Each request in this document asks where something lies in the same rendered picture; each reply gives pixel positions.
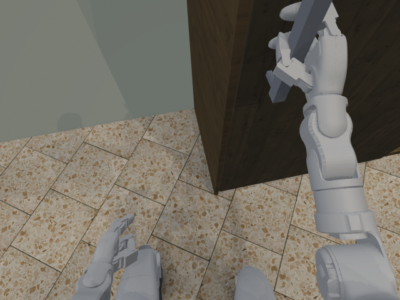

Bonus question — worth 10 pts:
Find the robot thigh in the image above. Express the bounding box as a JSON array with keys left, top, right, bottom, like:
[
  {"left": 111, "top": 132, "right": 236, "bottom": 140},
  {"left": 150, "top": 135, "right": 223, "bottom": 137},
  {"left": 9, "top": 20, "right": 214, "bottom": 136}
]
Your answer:
[
  {"left": 234, "top": 267, "right": 277, "bottom": 300},
  {"left": 114, "top": 249, "right": 162, "bottom": 300}
]

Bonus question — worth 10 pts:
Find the right robot thigh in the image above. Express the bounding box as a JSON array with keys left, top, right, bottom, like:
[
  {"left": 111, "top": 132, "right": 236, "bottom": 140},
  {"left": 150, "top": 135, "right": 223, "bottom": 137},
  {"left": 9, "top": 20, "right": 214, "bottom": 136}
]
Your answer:
[{"left": 234, "top": 267, "right": 277, "bottom": 300}]

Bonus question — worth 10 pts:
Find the right robot hand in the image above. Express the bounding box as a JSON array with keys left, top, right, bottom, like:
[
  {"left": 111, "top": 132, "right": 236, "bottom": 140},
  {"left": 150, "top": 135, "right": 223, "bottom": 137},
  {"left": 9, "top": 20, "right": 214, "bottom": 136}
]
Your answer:
[{"left": 268, "top": 2, "right": 348, "bottom": 102}]

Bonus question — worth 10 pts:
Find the right robot upper arm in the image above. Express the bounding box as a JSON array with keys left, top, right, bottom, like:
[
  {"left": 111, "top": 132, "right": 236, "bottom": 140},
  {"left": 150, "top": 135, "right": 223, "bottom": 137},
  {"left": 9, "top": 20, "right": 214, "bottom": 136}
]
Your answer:
[{"left": 315, "top": 243, "right": 400, "bottom": 300}]

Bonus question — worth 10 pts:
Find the robot right forearm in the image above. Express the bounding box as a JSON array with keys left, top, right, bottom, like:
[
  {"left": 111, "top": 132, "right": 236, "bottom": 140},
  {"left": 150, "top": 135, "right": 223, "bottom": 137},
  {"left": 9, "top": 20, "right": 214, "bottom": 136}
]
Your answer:
[{"left": 299, "top": 94, "right": 397, "bottom": 295}]

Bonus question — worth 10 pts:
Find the left robot hand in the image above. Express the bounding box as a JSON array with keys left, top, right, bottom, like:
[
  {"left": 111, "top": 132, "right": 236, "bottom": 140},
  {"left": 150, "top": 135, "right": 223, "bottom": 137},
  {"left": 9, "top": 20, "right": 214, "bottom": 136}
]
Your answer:
[{"left": 92, "top": 213, "right": 138, "bottom": 273}]

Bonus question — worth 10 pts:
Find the left robot thigh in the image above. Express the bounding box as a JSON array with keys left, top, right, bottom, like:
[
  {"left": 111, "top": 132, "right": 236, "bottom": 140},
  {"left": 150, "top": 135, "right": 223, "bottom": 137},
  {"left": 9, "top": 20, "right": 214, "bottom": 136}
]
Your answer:
[{"left": 114, "top": 249, "right": 162, "bottom": 300}]

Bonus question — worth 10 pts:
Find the handle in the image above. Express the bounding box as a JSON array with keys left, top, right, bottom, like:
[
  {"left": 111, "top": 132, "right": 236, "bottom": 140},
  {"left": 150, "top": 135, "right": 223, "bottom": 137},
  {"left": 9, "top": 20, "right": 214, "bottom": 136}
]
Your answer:
[{"left": 266, "top": 0, "right": 332, "bottom": 103}]

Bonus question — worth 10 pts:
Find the wardrobe door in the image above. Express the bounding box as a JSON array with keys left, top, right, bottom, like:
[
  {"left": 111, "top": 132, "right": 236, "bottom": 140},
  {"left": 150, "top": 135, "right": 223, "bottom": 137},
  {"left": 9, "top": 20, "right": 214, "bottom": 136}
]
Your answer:
[{"left": 219, "top": 0, "right": 400, "bottom": 192}]

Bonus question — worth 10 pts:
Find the robot left forearm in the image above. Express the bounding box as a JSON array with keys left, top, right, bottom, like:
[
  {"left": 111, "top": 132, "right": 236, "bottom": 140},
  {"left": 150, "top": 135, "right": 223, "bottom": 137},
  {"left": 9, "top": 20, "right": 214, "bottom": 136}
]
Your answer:
[{"left": 70, "top": 261, "right": 113, "bottom": 300}]

